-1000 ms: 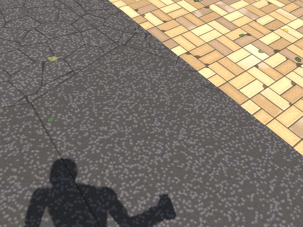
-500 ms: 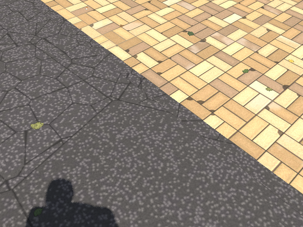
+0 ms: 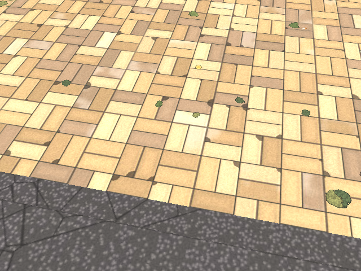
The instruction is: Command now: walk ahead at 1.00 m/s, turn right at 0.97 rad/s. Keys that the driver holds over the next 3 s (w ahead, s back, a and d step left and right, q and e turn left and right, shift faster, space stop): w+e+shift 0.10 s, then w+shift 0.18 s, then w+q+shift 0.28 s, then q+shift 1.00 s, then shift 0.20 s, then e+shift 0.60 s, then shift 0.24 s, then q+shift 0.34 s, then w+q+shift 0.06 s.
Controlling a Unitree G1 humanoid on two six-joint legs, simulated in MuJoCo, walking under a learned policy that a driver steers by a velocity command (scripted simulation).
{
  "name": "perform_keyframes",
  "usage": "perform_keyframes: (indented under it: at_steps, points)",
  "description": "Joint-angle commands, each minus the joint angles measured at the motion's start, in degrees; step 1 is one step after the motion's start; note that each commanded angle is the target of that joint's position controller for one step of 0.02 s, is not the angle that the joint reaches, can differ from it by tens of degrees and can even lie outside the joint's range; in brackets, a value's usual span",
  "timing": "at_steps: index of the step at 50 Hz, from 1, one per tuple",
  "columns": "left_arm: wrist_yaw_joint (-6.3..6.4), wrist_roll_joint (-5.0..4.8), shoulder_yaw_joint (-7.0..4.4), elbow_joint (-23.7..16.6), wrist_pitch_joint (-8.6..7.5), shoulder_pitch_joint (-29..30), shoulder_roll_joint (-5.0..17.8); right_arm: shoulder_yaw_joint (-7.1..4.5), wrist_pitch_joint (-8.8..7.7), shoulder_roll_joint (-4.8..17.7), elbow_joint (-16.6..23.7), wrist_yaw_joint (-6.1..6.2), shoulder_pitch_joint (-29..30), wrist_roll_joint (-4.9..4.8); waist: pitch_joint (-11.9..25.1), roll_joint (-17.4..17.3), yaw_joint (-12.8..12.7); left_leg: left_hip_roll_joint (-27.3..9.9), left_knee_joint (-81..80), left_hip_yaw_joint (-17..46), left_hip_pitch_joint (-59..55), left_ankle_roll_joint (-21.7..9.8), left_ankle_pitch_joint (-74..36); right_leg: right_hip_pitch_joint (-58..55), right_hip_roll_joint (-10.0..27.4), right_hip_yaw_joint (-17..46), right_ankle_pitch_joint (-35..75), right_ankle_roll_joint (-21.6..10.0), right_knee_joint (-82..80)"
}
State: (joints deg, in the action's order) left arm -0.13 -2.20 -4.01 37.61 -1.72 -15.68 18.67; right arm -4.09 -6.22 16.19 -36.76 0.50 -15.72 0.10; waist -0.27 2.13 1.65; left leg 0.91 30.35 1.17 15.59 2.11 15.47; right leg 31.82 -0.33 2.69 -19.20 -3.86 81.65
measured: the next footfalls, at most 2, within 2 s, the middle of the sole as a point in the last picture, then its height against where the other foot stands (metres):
right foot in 0.32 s outside the picture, level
left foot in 0.84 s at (193, 197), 0.14 m lower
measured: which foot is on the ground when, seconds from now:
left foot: down 0.00-0.34, up 0.36-0.82, down 0.84-1.00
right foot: up 0.00-0.30, down 0.32-0.82, up 0.84-1.00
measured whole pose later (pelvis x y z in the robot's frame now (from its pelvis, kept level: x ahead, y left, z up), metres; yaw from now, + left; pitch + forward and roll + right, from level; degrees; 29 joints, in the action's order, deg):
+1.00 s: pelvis +0.79 -0.08 -0.15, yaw +14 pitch +1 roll +1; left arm 2.4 -0.1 -0.6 35.2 -3.4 -1.4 11.2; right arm -4.1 -0.7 15.2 -46.5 -1.3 -20.7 0.2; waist -6.2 0.2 4.4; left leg 13.5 30.1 3.4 22.5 -9.4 7.5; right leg 38.0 0.1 12.6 -26.8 6.7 80.7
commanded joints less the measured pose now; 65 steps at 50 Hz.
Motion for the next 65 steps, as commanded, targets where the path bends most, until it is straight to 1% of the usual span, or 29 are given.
perform_keyframes:
  at_steps: [1, 12, 14, 15, 16, 17, 18, 19, 21, 24, 27, 30, 33, 35, 38, 40, 41, 42, 43, 44, 45, 46, 47, 50, 55, 61, 62, 64, 65]
  points:
    - [-1.26, -0.47, 0.90, -7.89, 0.28, 5.33, -1.37, -0.21, -0.44, 1.73, -0.49, -0.41, -2.33, -0.23, -3.00, -7.34, 0.41, -14.87, -15.92, 15.96, -12.21, -9.12, 1.23, 19.43, 8.20, 3.87, 1.79, 0.28, -1.15]
    - [-4.78, -0.33, 1.91, -12.54, -2.47, 21.91, -0.02, -0.73, -0.10, 11.32, -9.76, -0.25, -11.32, -0.60, -11.01, -3.00, 2.25, -14.78, -23.21, -7.98, -15.99, -7.89, -38.66, 7.86, 0.75, -7.36, 19.29, -3.60, -41.31]
    - [-4.75, 0.12, 0.09, -12.66, -2.70, 18.60, 2.69, -1.10, 0.49, 14.65, -11.05, 0.46, -12.39, -0.15, -4.94, -10.81, -2.53, -17.09, -13.80, -9.37, -19.41, -8.43, -71.22, -4.14, -4.59, -11.13, 13.30, -5.03, -40.05]
    - [-4.05, -0.27, -1.83, -10.54, -2.21, 8.06, 6.15, -0.96, 0.94, 15.52, -11.56, 0.74, -11.30, -0.07, 1.26, -13.18, -9.35, -17.99, -2.16, -9.00, -17.16, -8.64, -80.01, -17.24, -5.75, -9.82, 10.43, -6.82, -39.66]
    - [-2.75, -0.58, -3.55, -6.71, -1.33, -7.37, 8.71, -0.67, 1.43, 15.87, -11.58, 1.02, -8.91, -0.36, 7.53, -11.89, -18.20, -16.41, 15.33, -9.51, -7.46, -7.41, -74.79, -37.41, -3.54, -5.17, 14.49, -8.80, -45.23]
    - [-1.54, -0.42, -3.95, -3.64, -0.86, -14.11, 12.95, 1.34, 1.27, 7.71, -9.78, 1.08, -12.63, 1.52, 15.07, 3.35, -13.94, -8.20, 41.25, -7.85, 9.57, -6.38, -11.46, -56.99, 10.02, 14.92, 9.77, -9.54, -41.71]
    - [-2.09, 1.32, -2.56, -4.88, -2.58, -13.61, 10.90, 3.18, -0.89, 3.29, -9.77, -0.15, -21.10, -1.90, 31.54, 12.36, -9.25, 0.80, 56.80, 8.64, 21.66, -7.28, 15.49, -67.54, 21.92, 45.39, -10.67, -18.34, -54.26]
    - [-2.31, 2.22, -1.84, -3.15, -3.26, -13.99, 5.66, 0.81, -1.80, 10.28, -8.32, -0.14, -9.79, -4.90, 24.35, 3.60, -12.61, -1.82, 57.47, 11.01, 25.64, -8.01, 10.32, -58.97, 20.03, 40.75, -10.96, -14.09, -61.58]
    - [-2.54, 2.51, -1.30, -1.48, -4.55, -5.30, 3.94, 1.09, -1.31, 7.36, -6.04, 0.62, -3.21, -4.29, 4.80, -5.66, -6.55, -6.88, 49.41, 9.01, 25.15, -6.34, 1.93, -35.45, 17.31, 24.40, 1.63, -11.47, -64.92]
    - [-2.85, 2.92, -0.30, -0.41, -5.88, 2.05, -2.48, 0.60, 3.08, 3.81, -9.22, -0.06, -10.18, -2.83, 0.34, -0.72, 0.28, -12.08, 40.97, 9.16, 15.86, -4.73, -4.19, -21.08, 12.63, 7.78, 11.32, -8.17, -68.29]
    - [-2.55, 1.47, -1.14, 2.32, -6.88, 1.55, -0.38, 0.66, 5.09, 3.30, -7.65, -0.28, -5.06, -3.30, -5.28, 0.10, -0.43, -13.96, 33.87, 9.65, 22.53, -4.32, -8.79, -19.18, 12.78, 0.94, 14.79, -7.13, -73.91]
    - [-0.65, 2.85, -1.82, 3.62, -6.60, 1.48, 1.90, 0.48, 4.04, 2.41, -7.28, -1.53, -3.53, -0.66, -6.57, -3.45, -0.04, -10.96, 29.40, 6.75, 27.75, -3.79, -21.88, -23.15, 12.55, -7.23, 31.39, -6.95, -69.11]
    - [2.81, 2.72, -1.32, 4.82, -5.88, -0.76, 1.44, 0.11, 1.22, 2.72, -4.57, -3.86, 6.34, 0.51, -6.63, -4.68, -2.76, -5.19, 8.62, -3.45, 15.37, -5.09, -51.59, -17.99, 5.05, -19.09, 22.75, 0.06, -65.48]
    - [3.86, 2.20, -1.34, 5.84, -4.98, -3.02, 2.27, -0.40, 1.33, 2.45, -3.74, -5.90, 5.41, -0.63, -5.23, -2.16, -1.96, -3.51, 3.50, -3.49, 9.32, -4.63, -57.52, -19.34, 5.88, -20.17, 18.04, 2.01, -59.49]
    - [3.03, -0.76, -1.75, 3.82, -3.47, -0.92, 4.89, -2.45, 3.64, 6.13, -4.94, -5.94, -3.75, -0.44, -0.28, -1.36, 2.90, 1.09, 1.57, -8.58, -1.77, -3.21, -53.26, -23.96, 8.26, -21.16, 33.93, 3.85, -38.70]
    - [0.81, -1.74, -1.00, 2.27, -3.78, 5.02, 3.17, -5.35, 7.25, 11.30, -11.69, -4.79, -21.80, -0.32, 6.03, -1.08, 9.72, -0.70, -0.97, -8.26, -14.73, -5.38, -54.73, -26.15, 8.84, -19.05, 39.63, 5.58, -13.05]
    - [-0.02, -3.44, -0.61, 1.91, -4.33, 10.50, 1.30, -4.54, 7.80, 8.93, -14.73, -4.44, -29.96, 0.41, 0.78, -7.89, 15.43, -6.18, -14.09, -2.70, -18.94, -10.93, -60.30, -17.69, 2.74, -17.51, 1.72, 8.23, 14.11]
    - [0.11, -1.08, 0.71, 1.37, -5.04, 12.72, -4.27, -3.55, 6.30, 10.31, -16.89, -3.77, -31.82, 1.77, -7.78, -18.92, 15.72, -4.27, -12.75, -1.74, -21.11, -11.42, -69.93, -2.52, -4.89, -14.69, -36.07, 9.02, 33.24]
    - [0.05, 2.25, 1.30, -2.22, -5.10, -3.32, -8.34, -2.13, 3.19, 11.79, -12.97, -3.54, -21.42, 3.30, -2.47, -20.67, -1.36, -7.54, 6.41, 13.24, -31.72, -17.14, -91.25, 16.99, -5.27, -3.15, -34.65, 9.21, 36.52]
    - [0.25, 3.49, 2.17, -3.64, -5.28, -5.75, -5.23, -3.42, 2.78, 13.64, -9.03, -3.60, -16.17, 2.45, 10.73, -13.16, -0.60, -13.39, 4.79, 24.95, -37.99, -25.09, -85.86, 19.66, -4.41, 3.62, -28.83, 9.77, 33.04]
    - [0.49, 2.22, 1.25, -4.10, -5.31, -3.50, 0.47, -3.67, 3.22, 12.95, -4.86, -3.70, -9.95, 1.32, 13.99, 0.70, -1.19, -16.42, -1.02, 32.29, -34.98, -26.33, -61.28, 20.77, -2.21, 6.27, -19.48, 7.38, 25.61]
    - [1.34, 0.85, 0.27, -4.83, -4.93, -2.08, 3.44, -4.70, 3.34, 17.44, -1.74, -3.24, -1.76, 0.22, 15.55, 6.32, -6.02, -20.20, -7.75, 42.56, -26.04, -28.26, -36.98, 19.11, -0.64, 8.12, -10.26, 7.09, 16.44]
    - [2.43, 0.26, -0.76, -4.31, -3.32, 0.59, 6.04, -4.32, 3.27, 15.87, -0.29, -2.24, 3.23, -0.62, 10.07, 9.64, -7.71, -21.43, -12.64, 45.39, -12.21, -27.23, -33.47, 15.37, 0.86, 8.97, -5.24, 8.53, 8.13]
    - [4.42, 3.65, -0.65, -5.03, -0.18, 7.19, 4.40, -3.02, 4.05, 10.86, -0.82, 0.58, 1.03, -0.58, 7.92, 4.95, -4.60, -10.58, -8.76, 31.39, 3.92, -22.35, -41.30, 2.34, 1.44, 9.61, -2.14, 13.30, -15.98]
    - [2.73, 2.81, 0.54, -6.95, -0.27, 17.11, -0.91, -3.79, 8.05, 9.94, -1.17, 4.95, -2.35, -3.11, 11.84, -4.34, 0.43, -0.97, -3.43, 25.62, -2.61, -11.51, -26.93, 0.24, -3.93, 8.80, 13.95, 12.13, -37.01]
    - [1.52, 2.37, -1.26, -5.38, -2.43, 15.74, 2.20, -3.37, 8.75, 6.99, 4.07, 3.44, 2.29, -1.61, 5.51, -12.29, -1.07, -0.14, 0.72, 33.51, -1.88, -9.81, -18.79, -7.40, -4.37, 9.95, 12.25, 7.84, -51.90]
    - [1.39, 2.08, -1.60, -3.86, -2.72, 11.90, 2.33, -2.93, 8.78, 6.34, 5.31, 3.00, 4.76, -1.80, 5.74, -10.60, -3.37, 2.41, 4.25, 31.79, 2.35, -7.83, -11.73, -16.26, -2.62, 9.10, 18.86, 6.08, -59.61]
    - [1.54, 4.27, -2.16, -4.57, -1.08, 8.67, 5.63, -1.43, 8.86, 2.51, 6.00, 2.30, -2.67, -1.33, 11.13, 9.89, 0.76, 13.82, 26.05, 15.99, 20.00, -2.31, 27.96, -36.62, 19.27, 30.55, 37.78, -7.34, -60.09]
    - [1.12, 4.51, -2.57, -4.39, -0.76, 7.51, 5.61, -2.72, 8.41, 8.70, 6.36, 1.21, -5.60, -1.06, 14.14, 14.99, 2.16, 7.72, 36.92, 13.35, 23.40, 0.06, 25.95, -35.50, 25.64, 40.23, 32.01, -13.01, -61.69]
Over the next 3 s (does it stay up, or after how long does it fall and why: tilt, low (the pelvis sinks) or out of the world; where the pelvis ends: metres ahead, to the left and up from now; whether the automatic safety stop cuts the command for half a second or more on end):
stays up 1.02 -0.12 -0.13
